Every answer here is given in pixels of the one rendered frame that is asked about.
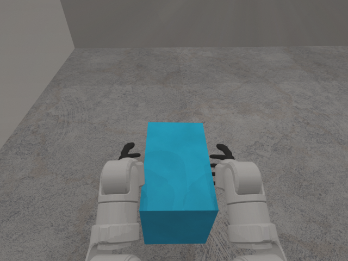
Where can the robot left forearm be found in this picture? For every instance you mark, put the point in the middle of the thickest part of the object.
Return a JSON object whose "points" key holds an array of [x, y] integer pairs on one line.
{"points": [[116, 224]]}

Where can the carton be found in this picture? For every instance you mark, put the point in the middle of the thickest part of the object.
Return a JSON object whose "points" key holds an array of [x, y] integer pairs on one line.
{"points": [[178, 202]]}

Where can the robot right hand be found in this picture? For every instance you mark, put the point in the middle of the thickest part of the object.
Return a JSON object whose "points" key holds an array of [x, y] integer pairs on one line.
{"points": [[226, 151]]}

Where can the robot left hand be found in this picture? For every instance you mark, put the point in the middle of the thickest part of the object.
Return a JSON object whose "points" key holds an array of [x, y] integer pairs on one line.
{"points": [[124, 152]]}

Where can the robot right forearm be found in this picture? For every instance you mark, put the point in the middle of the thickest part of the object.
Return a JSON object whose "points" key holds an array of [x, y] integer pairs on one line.
{"points": [[250, 226]]}

